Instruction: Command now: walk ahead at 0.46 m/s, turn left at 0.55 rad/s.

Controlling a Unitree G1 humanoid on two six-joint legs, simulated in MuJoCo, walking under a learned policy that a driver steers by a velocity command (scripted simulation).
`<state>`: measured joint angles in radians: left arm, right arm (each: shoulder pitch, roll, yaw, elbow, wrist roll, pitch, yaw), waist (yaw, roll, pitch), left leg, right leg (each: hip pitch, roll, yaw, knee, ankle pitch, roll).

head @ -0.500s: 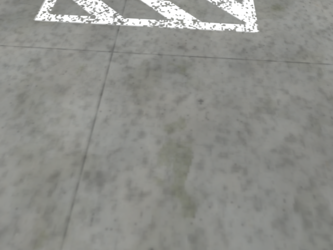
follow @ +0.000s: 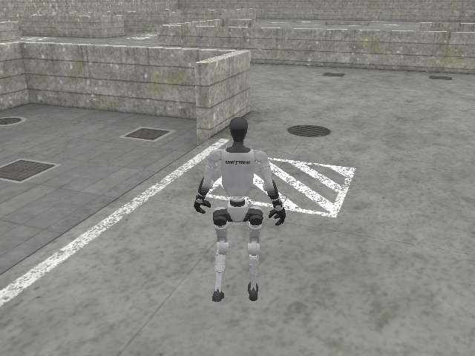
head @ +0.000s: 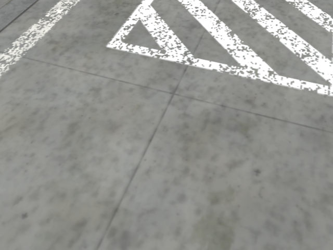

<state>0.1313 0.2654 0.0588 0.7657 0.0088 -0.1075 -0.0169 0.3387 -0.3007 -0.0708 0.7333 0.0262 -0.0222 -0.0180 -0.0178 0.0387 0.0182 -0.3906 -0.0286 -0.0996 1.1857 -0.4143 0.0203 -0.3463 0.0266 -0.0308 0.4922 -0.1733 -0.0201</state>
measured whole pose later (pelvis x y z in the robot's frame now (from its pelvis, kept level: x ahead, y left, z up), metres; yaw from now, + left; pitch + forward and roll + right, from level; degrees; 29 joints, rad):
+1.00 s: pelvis +0.22 +0.00 +0.00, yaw +6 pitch -1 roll +0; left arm 0.18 0.23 0.01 1.00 0.01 -0.01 0.02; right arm 0.17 -0.24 -0.05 0.95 0.00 0.01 -0.03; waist 0.01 0.00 0.04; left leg -0.24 0.01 -0.02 0.49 -0.22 -0.02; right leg -0.16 -0.02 -0.01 0.50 -0.32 0.01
